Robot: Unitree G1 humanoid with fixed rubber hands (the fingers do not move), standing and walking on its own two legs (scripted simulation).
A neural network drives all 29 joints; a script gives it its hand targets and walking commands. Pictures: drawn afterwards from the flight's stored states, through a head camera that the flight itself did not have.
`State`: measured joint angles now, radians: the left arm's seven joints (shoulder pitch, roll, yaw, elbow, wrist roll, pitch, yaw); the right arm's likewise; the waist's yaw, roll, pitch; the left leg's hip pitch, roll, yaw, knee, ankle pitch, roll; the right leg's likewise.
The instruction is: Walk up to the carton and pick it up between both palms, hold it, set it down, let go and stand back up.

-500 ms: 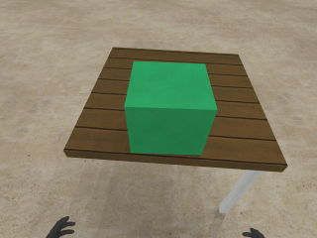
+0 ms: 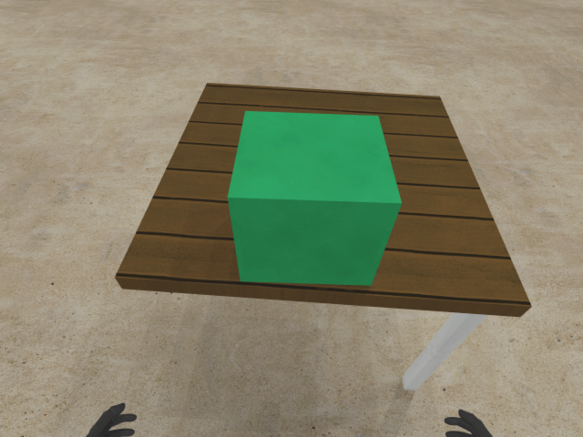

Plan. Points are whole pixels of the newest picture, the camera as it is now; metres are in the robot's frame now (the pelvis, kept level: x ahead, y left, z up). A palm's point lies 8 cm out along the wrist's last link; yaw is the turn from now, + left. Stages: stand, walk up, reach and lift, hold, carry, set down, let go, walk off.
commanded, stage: stand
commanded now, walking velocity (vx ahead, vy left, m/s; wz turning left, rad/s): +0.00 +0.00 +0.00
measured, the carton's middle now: (308, 199) +0.53 -0.01 -0.01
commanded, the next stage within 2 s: none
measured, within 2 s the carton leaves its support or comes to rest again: neither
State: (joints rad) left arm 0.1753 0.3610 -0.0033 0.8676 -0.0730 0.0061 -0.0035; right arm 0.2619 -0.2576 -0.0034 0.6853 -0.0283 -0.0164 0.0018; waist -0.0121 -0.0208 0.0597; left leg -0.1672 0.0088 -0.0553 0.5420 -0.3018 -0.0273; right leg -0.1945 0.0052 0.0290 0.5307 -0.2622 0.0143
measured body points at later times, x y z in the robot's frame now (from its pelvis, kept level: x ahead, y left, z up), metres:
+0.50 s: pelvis +0.00 +0.00 +0.00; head +0.00 +0.01 +0.45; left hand +0.12 +0.29 -0.12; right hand +0.12 -0.26 -0.10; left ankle +0.00 +0.14 -0.73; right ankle +0.02 -0.13 -0.73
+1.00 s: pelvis +0.00 +0.00 +0.00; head -0.01 +0.01 +0.45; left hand +0.11 +0.29 -0.11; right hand +0.12 -0.26 -0.10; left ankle +0.00 +0.14 -0.73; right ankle +0.02 -0.13 -0.73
